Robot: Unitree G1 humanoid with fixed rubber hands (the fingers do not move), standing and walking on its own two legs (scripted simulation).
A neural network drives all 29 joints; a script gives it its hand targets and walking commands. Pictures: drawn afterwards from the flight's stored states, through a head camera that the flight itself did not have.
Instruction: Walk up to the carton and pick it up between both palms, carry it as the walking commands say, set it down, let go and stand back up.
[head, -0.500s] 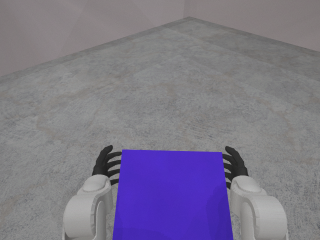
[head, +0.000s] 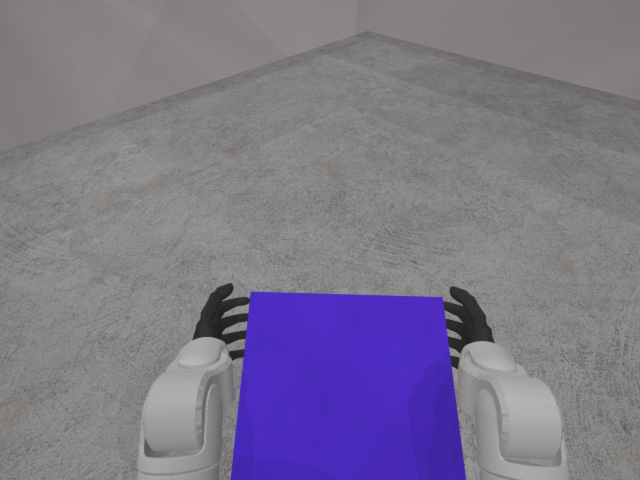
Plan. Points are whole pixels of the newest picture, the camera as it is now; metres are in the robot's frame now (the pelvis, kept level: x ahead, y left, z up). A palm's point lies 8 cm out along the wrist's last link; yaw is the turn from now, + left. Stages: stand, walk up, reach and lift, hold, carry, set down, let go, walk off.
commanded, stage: carry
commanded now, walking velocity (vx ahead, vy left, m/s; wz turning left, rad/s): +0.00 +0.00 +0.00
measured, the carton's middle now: (339, 402) +0.24 +0.00 -0.01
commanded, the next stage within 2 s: hold in 1.76 s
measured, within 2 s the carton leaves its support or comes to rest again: neither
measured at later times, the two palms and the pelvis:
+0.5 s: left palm (218, 334) +0.28 +0.14 +0.08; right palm (463, 335) +0.28 -0.15 +0.08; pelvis +0.01 +0.00 +0.00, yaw +0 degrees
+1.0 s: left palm (224, 315) +0.32 +0.15 +0.07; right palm (452, 314) +0.32 -0.14 +0.07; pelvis +0.04 +0.00 +0.00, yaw -1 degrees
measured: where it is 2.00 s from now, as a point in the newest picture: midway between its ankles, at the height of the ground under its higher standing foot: outside the picture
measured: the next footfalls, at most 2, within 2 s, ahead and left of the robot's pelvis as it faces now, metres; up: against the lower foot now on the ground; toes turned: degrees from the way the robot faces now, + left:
none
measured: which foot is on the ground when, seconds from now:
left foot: down 0.00-1.00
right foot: down 0.00-1.00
